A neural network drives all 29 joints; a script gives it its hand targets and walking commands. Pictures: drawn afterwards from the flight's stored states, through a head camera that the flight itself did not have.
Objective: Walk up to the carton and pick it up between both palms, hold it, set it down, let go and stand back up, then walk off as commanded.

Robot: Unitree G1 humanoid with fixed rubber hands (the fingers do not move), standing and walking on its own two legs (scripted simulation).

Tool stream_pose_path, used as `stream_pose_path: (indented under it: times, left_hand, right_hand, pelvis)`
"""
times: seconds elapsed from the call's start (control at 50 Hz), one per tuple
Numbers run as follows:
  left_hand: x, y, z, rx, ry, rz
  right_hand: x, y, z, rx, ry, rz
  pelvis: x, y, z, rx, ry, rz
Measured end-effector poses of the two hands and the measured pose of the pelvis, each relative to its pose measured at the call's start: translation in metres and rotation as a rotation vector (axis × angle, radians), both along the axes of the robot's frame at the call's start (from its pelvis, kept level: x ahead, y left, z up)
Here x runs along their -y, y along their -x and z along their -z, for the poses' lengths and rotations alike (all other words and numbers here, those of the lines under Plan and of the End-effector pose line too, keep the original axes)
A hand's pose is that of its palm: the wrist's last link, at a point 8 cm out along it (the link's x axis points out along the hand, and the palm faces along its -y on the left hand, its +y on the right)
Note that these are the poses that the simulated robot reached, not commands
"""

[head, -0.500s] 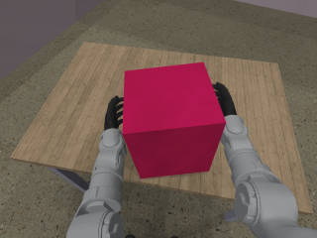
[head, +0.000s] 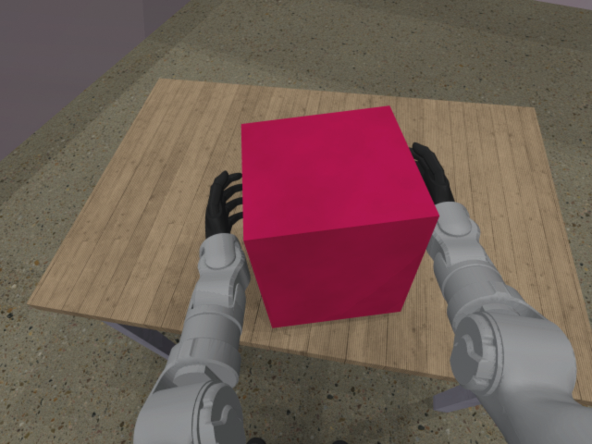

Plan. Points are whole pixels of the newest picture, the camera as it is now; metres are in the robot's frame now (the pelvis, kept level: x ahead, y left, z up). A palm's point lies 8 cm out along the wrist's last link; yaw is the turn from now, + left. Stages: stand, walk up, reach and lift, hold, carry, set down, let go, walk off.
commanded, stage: set down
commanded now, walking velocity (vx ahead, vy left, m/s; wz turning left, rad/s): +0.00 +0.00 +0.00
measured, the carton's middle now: (326, 224) +0.43 +0.04 +0.00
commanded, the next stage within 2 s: none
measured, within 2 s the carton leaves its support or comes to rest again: rests again in 0.24 s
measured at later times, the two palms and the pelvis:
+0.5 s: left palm (221, 233) +0.37 +0.18 +0.03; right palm (434, 207) +0.46 -0.11 +0.04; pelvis -0.01 +0.00 +0.00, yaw +0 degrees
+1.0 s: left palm (223, 236) +0.37 +0.18 +0.03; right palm (434, 209) +0.46 -0.11 +0.03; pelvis +0.00 -0.01 +0.00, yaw +0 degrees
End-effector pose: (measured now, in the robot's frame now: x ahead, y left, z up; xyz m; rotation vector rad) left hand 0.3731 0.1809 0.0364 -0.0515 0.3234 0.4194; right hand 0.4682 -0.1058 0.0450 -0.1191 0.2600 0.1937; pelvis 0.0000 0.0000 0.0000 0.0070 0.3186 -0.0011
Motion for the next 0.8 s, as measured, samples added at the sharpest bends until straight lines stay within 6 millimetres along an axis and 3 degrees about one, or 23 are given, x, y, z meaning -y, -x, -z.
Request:
stream_pose_path:
  times: [0.16, 0.52, 0.8]
  left_hand:
    - [0.001, -0.001, 0.003, 0.028, -0.007, 0.003]
    - [0.0, 0.002, 0.005, 0.046, -0.029, 0.02]
    - [0.001, 0.002, 0.004, 0.043, -0.039, 0.013]
  right_hand:
    - [0.001, 0.001, 0.005, 0.021, 0.005, 0.0]
    - [0.002, 0.009, 0.008, 0.037, -0.025, 0.02]
    - [0.002, 0.007, 0.01, 0.029, -0.049, 0.017]
  pelvis:
    - [-0.003, -0.004, 0.0, 0.004, 0.006, 0.0]
    - [-0.004, 0.013, 0.002, -0.021, -0.001, 0.008]
    - [0.007, 0.002, 0.001, 0.003, -0.005, 0.0]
